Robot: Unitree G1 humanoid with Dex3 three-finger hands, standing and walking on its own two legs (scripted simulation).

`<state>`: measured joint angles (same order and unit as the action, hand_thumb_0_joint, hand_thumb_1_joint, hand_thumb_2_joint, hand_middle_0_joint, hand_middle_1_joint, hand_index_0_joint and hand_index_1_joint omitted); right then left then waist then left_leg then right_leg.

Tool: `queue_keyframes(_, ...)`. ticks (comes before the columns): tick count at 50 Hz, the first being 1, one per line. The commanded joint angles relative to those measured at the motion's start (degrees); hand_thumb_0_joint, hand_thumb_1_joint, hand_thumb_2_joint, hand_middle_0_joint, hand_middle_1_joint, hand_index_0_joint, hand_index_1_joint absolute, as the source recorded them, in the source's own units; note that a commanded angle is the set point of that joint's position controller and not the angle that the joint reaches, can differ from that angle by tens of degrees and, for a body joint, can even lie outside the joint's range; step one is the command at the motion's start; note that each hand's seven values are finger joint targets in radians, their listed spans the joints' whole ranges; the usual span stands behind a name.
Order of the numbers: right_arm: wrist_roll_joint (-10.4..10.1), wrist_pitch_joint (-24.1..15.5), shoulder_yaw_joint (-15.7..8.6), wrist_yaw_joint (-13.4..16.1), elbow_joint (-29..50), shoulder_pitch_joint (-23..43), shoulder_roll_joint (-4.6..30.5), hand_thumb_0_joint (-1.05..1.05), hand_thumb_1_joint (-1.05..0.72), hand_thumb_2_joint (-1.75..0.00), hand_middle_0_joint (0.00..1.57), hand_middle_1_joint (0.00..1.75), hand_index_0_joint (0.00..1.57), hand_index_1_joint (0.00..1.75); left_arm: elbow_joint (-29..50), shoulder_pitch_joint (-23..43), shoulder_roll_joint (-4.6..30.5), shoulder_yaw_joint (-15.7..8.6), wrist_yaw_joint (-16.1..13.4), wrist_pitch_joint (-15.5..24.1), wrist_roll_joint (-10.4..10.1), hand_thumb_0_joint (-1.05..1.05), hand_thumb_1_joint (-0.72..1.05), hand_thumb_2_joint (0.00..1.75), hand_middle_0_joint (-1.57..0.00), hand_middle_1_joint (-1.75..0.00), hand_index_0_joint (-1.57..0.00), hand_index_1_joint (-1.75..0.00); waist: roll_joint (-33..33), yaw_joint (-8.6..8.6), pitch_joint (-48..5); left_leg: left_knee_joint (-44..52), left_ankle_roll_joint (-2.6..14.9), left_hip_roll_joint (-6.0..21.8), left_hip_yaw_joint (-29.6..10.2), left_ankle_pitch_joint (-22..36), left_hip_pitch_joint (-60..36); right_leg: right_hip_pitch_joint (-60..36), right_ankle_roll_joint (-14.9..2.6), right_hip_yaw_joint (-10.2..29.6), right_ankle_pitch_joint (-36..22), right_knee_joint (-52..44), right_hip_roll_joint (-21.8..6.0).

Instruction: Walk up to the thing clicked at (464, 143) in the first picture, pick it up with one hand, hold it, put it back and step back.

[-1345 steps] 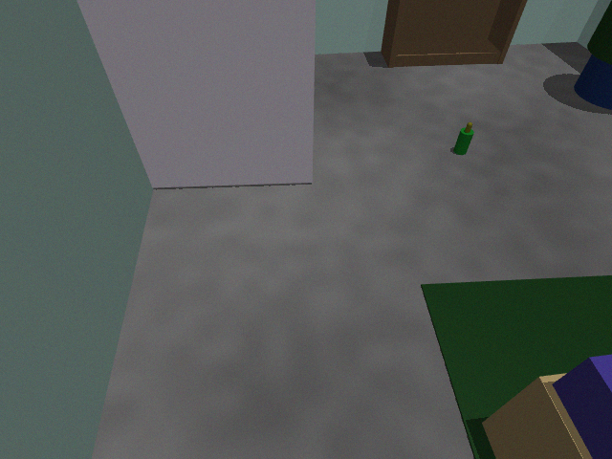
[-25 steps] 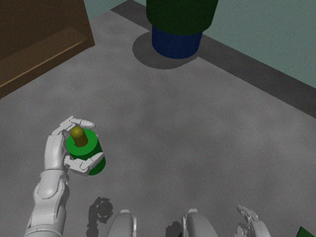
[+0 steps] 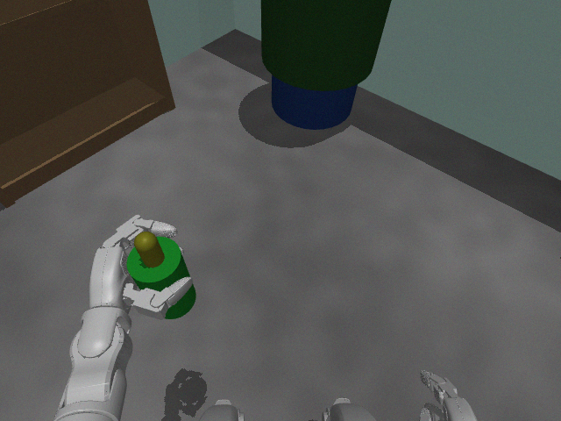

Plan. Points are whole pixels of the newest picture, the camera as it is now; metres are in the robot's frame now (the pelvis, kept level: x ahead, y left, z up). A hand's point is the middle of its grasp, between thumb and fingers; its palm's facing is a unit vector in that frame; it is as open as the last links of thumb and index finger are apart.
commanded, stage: lift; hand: left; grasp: from the side
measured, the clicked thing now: (161, 272) +0.33 +0.18 +0.01
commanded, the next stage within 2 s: hold in 0.22 s
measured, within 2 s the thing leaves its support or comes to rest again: neither
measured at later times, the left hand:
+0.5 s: hand (159, 261) +0.33 +0.17 +0.05, palm faces +0.08 -1.00 -0.01, open 9.6 cm
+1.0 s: hand (157, 258) +0.32 +0.17 +0.06, palm faces +0.09 -1.00 -0.01, open 9.6 cm
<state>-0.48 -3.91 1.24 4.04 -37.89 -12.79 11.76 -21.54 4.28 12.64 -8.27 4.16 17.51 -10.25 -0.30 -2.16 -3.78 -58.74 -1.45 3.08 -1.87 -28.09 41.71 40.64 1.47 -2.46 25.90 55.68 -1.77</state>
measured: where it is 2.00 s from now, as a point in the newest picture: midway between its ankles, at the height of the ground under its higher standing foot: outside the picture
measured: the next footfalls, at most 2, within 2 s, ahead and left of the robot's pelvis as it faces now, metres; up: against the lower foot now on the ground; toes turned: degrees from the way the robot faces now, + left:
none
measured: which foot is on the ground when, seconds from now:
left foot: down 0.00-1.00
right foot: down 0.00-1.00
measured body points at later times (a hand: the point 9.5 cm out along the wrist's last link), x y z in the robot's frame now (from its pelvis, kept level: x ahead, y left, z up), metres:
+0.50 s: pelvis +0.00 +0.00 +0.02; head +0.05 +0.01 +0.46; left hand +0.32 +0.23 +0.05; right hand +0.13 -0.24 -0.09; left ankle +0.01 +0.13 -0.68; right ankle +0.02 -0.14 -0.68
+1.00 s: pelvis +0.00 +0.00 +0.03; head +0.04 +0.01 +0.47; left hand +0.31 +0.22 +0.06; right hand +0.13 -0.24 -0.08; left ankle +0.01 +0.13 -0.68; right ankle +0.02 -0.14 -0.68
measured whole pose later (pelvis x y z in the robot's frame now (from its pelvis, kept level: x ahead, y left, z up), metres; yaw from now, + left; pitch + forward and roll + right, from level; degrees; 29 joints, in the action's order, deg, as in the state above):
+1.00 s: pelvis +0.00 +0.00 +0.03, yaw +0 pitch +5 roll -2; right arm 0.0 -3.9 0.7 3.4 -39.3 -13.0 11.5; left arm -23.2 4.3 11.0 -7.6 3.3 17.9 -9.3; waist -0.3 -1.6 -1.2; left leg -49.2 -1.2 2.9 -1.0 -24.7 29.9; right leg 29.0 1.7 -2.0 22.4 46.2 -1.8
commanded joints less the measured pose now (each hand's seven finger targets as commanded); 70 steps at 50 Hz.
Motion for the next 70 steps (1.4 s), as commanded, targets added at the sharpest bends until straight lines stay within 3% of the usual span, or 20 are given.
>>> queue_keyframes(1, 0.19, -2.04, -3.0, 0.55, 6.07, -0.56, 7.75, 0.0, -0.89, -0.9, 0.2, 0.3, 0.2, 0.3, 20.48, 20.77, 9.72, -5.48, 0.43, 8.12, -2.28, 0.0, 0.21, 1.24, -1.18, -1.35, -1.19, -1.34, -5.74, -0.01, -21.93, 9.22, 0.97, -2.45, 0.88, 19.89, -13.95, -11.43, -2.06, -0.02, -20.1, -7.41, 2.13)
queue_keyframes(2, 0.17, -2.04, -2.93, 0.62, 6.23, -0.16, 7.73, 0.0, -0.89, -0.9, 0.2, 0.3, 0.2, 0.3, 19.96, 20.66, 8.26, -3.91, 0.79, 8.1, -2.24, 0.0, 0.22, 1.24, -1.18, -1.35, -1.2, -1.34, -5.0, -0.43, -20.21, 9.79, 0.97, -2.42, 0.89, 19.04, -13.89, -11.21, -2.04, -0.1, -19.34, -7.74, 2.16)
queue_keyframes(7, 0.3, -1.89, -2.82, 0.65, 5.9, -0.13, 7.39, 0.0, -0.89, -0.9, 0.2, 0.3, 0.2, 0.3, 19.24, 20.75, 8.93, -5.14, 1.0, 8.2, -2.53, 0.0, 0.22, 1.24, -1.2, -1.35, -1.21, -1.35, -4.33, 0.23, -20.02, 10.43, 1.1, -2.61, 1.27, 20.24, -13.88, -13.95, -1.82, 0.17, -21.19, -9.08, 1.98)
queue_keyframes(10, 0.33, -1.94, -3.02, 0.81, 5.8, 0.25, 7.58, 0.0, -0.9, -0.9, 0.2, 0.3, 0.2, 0.3, 18.06, 21.84, 8.01, -4.47, 1.04, 8.45, -2.38, 0.0, 0.22, 1.25, -1.21, -1.37, -1.22, -1.37, -3.38, -0.62, -18.71, 11.2, 1.28, -2.64, 1.69, 17.69, -14.33, -13.98, -1.52, 0.51, -19.64, -10.4, 1.85)
queue_keyframes(16, 0.48, -1.71, -3.07, 0.83, 5.54, 0.03, 7.42, 0.0, -0.9, -0.9, 0.2, 0.3, 0.2, 0.3, 18.35, 21.29, 8.51, -5.37, 1.21, 8.77, -2.4, 0.0, 0.25, 1.26, -1.22, -1.38, -1.23, -1.38, -3.67, 0.18, -20.14, 11.6, 1.21, -2.71, 1.86, 21.35, -16.0, -16.74, -1.5, 0.64, -23.38, -10.99, 1.79)
queue_keyframes(17, 0.42, -1.74, -3.06, 0.78, 5.83, 0.32, 7.46, 0.0, -0.91, -0.9, 0.2, 0.3, 0.2, 0.3, 18.6, 21.92, 8.3, -4.77, 1.29, 8.82, -2.35, 0.0, 0.24, 1.18, -1.23, -1.35, -1.25, -1.35, -3.52, -0.1, -18.69, 12.25, 1.2, -2.76, 1.67, 20.35, -15.97, -16.59, -1.49, 0.4, -22.13, -11.31, 1.88)
queue_keyframes(21, 0.4, -1.85, -3.4, 0.36, 5.86, 0.8, 7.73, 0.0, -0.91, -0.9, 0.2, 0.3, 0.2, 0.3, 17.87, 21.81, 7.91, -4.9, 0.6, 9.22, -1.94, 0.0, 0.22, 1.16, -1.2, -1.34, -1.22, -1.33, -4.96, 0.44, -17.54, 14.24, 0.61, -2.23, 0.95, 18.3, -17.49, -14.83, -2.03, -0.45, -18.31, -11.06, 2.29)
queue_keyframes(27, 0.4, -1.93, -3.24, 0.31, 6.07, 1.13, 7.54, 0.0, -0.91, -0.9, 0.2, 0.3, 0.2, 0.3, 19.55, 22.72, 7.03, -3.64, 0.09, 9.06, -1.91, 0.0, 0.22, 1.17, -1.2, -1.34, -1.22, -1.33, -4.36, 0.12, -17.35, 14.53, 0.78, -2.38, 1.22, 19.71, -18.06, -16.38, -1.87, -0.18, -20.18, -12.06, 2.24)
queue_keyframes(29, 0.53, -1.85, -3.46, 0.39, 5.66, 0.32, 7.72, 0.0, -0.91, -0.9, 0.2, 0.3, 0.2, 0.3, 19.74, 22.48, 7.91, -4.3, -0.05, 8.9, -1.59, 0.0, 0.23, 1.16, -1.2, -1.33, -1.22, -1.32, -4.69, 0.13, -19.47, 14.36, 0.73, -2.24, 1.15, 21.52, -19.65, -17.08, -1.87, -0.25, -21.48, -12.07, 2.26)
queue_keyframes(37, 0.46, -2.14, -3.3, 0.02, 5.74, 1.3, 7.44, 0.0, -0.9, -0.9, 0.2, 0.3, 0.2, 0.3, 19.56, 22.4, 6.28, -2.72, -0.61, 8.28, -1.3, 0.0, 0.27, 1.17, -1.21, -1.34, -1.23, -1.33, -4.4, 0.05, -15.81, 16.2, 0.65, -2.23, 1.03, 19.35, -19.37, -17.18, -1.88, -0.6, -19.41, -13.33, 2.35)
queue_keyframes(41, 0.37, -2.27, -3.35, 0.04, 5.85, 1.62, 7.52, 0.0, -0.91, -0.9, 0.2, 0.3, 0.2, 0.3, 19.66, 22.79, 7.73, -4.05, -0.61, 8.3, -1.41, 0.0, 0.24, 1.17, -1.21, -1.34, -1.23, -1.33, -4.1, 0.35, -15.75, 16.61, 0.89, -2.45, 1.27, 17.79, -19.31, -17.73, -1.74, -0.35, -18.4, -14.42, 2.18)
queue_keyframes(42, 0.35, -2.41, -3.21, -0.01, 6.08, 1.59, 7.29, 0.0, -0.9, -0.9, 0.2, 0.3, 0.2, 0.3, 19.17, 21.92, 6.14, -2.88, -0.62, 8.01, -1.5, 0.0, 0.24, 1.17, -1.2, -1.34, -1.22, -1.33, -3.5, 0.32, -15.77, 16.65, 0.95, -2.55, 1.57, 17.56, -19.25, -18.32, -1.7, -0.26, -18.57, -14.82, 2.07)
queue_keyframes(44, 0.4, -2.66, -3.31, -0.01, 5.46, 0.97, 7.45, 0.0, -0.9, -0.9, 0.2, 0.3, 0.2, 0.3, 19.69, 22.53, 6.25, -3.24, -0.7, 7.97, -1.63, 0.0, 0.25, 1.17, -1.2, -1.34, -1.22, -1.33, -3.78, 0.05, -17.61, 16.38, 0.86, -2.36, 1.43, 20.6, -20.89, -19.21, -1.67, -0.32, -21.36, -14.33, 2.1)
queue_keyframes(47, 0.48, -2.45, -3.4, -0.15, 5.44, 1.16, 7.52, 0.0, -0.9, -0.9, 0.2, 0.3, 0.2, 0.3, 18.24, 20.67, 6.76, -3.69, -1.02, 7.75, -1.1, 0.0, 0.26, 1.17, -1.2, -1.33, -1.21, -1.32, -2.39, 0.46, -15.82, 16.44, 0.93, -2.35, 1.39, 21.32, -19.63, -19.59, -1.67, -0.45, -21.91, -14.4, 2.13)
queue_keyframes(49, 0.62, -2.58, -3.19, -0.31, 5.29, 1.51, 7.01, 0.0, -0.9, -0.9, 0.2, 0.3, 0.2, 0.3, 18.05, 22.36, 5.15, -2.34, -0.76, 8.02, -1.3, 0.0, 0.27, 1.18, -1.2, -1.33, -1.22, -1.33, -3.06, -0.11, -14.56, 16.27, 1.06, -2.52, 1.68, 20.11, -19.37, -18.56, -1.45, -0.18, -21.25, -14.84, 1.87)
queue_keyframes(52, 0.69, -2.58, -3.66, -0.5, 5.16, 0.83, 7.61, 0.0, -0.9, -0.9, 0.2, 0.3, 0.2, 0.3, 19.77, 23.99, 7.66, -4.05, -0.97, 8.6, -0.82, 0.0, 0.27, 1.18, -1.2, -1.34, -1.21, -1.33, -5.62, 0.4, -17.41, 16.61, 0.64, -2.29, 1.42, 20.96, -21.19, -18.5, -1.94, -0.31, -20.96, -14.19, 2.02)
queue_keyframes(54, 0.75, -2.6, -3.46, -0.65, 5.48, 1.2, 7.43, 0.0, -0.9, -0.9, 0.2, 0.3, 0.2, 0.3, 18.85, 22.43, 5.98, -2.66, -0.78, 8.52, -0.83, 0.0, 0.3, 1.18, -1.2, -1.34, -1.21, -1.33, -3.51, 0.22, -16.81, 16.36, 0.85, -2.37, 1.47, 21.41, -20.45, -19.41, -1.7, -0.36, -21.92, -14.39, 2.13)
queue_keyframes(56, 0.62, -2.6, -3.35, -0.67, 5.33, 1.24, 7.2, 0.0, -0.9, -0.9, 0.2, 0.3, 0.2, 0.3, 19.69, 23.38, 8.11, -4.82, -0.91, 8.95, -1.0, 0.0, 0.3, 1.21, -1.22, -1.36, -1.23, -1.36, -4.38, 0.76, -16.79, 16.78, 0.92, -2.57, 1.51, 19.69, -19.83, -19.78, -1.74, -0.15, -20.43, -14.77, 1.92)
queue_keyframes(69, 0.27, -3.34, -3.53, -0.99, 5.66, 2.07, 7.56, 0.0, -0.91, -0.9, 0.2, 0.3, 0.2, 0.3, 19.57, 22.77, 5.01, -1.1, -0.08, 9.23, -1.48, 0.0, 0.25, 1.19, -1.23, -1.37, -1.25, -1.36, -3.93, 0.15, -14.87, 17.87, 0.9, -2.5, 1.26, 17.66, -20.38, -18.74, -1.79, -0.53, -18.36, -15.5, 2.11)
queue_keyframes(70, 0.38, -3.34, -3.47, -0.87, 5.53, 1.69, 7.5, 0.0, -0.91, -0.9, 0.2, 0.3, 0.2, 0.3, 20.24, 23.68, 6.89, -3.25, -0.47, 9.23, -1.59, 0.0, 0.24, 1.19, -1.22, -1.36, -1.24, -1.36, -4.23, 0.5, -16.29, 17.42, 1.06, -2.71, 1.58, 17.52, -20.1, -19.38, -1.72, -0.21, -18.56, -15.82, 1.9)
